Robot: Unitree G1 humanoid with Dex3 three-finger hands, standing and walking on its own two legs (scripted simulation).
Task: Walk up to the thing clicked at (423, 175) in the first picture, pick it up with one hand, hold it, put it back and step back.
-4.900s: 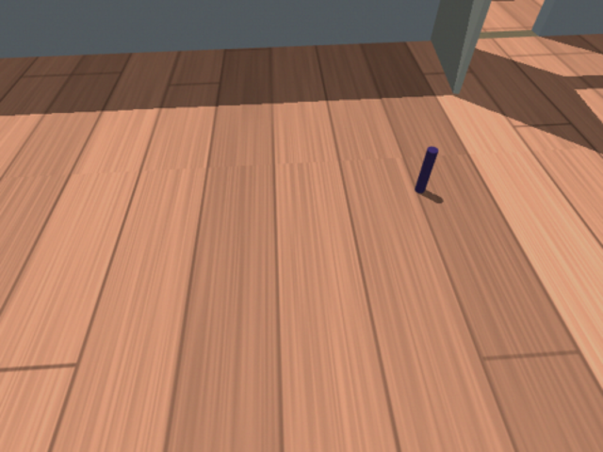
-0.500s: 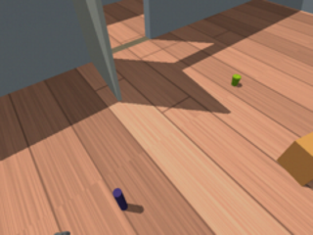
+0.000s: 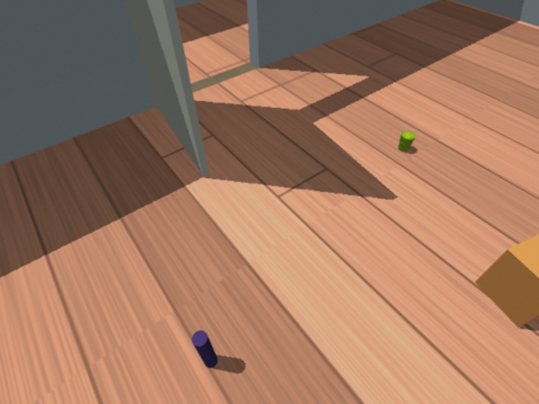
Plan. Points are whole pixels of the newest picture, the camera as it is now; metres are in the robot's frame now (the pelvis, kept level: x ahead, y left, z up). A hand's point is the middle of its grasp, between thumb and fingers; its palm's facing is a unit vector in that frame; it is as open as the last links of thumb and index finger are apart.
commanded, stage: walk up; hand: left
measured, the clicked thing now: (205, 350) +0.39 +0.23 -0.66
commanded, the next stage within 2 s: stand in 0.54 s
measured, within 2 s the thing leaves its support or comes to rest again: neither
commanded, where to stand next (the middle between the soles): +0.05 +0.00 m, yaw +2 degrees
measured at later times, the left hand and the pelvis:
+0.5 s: hand out of the picture +0.09 +0.25 -0.16, palm faces -0.02 -0.95 -0.32, open 7.4 cm; pelvis +0.01 +0.00 +0.00, yaw +0 degrees
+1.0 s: hand out of the picture +0.10 +0.25 -0.15, palm faces -0.02 -0.94 -0.35, open 7.4 cm; pelvis +0.02 -0.01 +0.00, yaw +1 degrees
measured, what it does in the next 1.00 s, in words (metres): stands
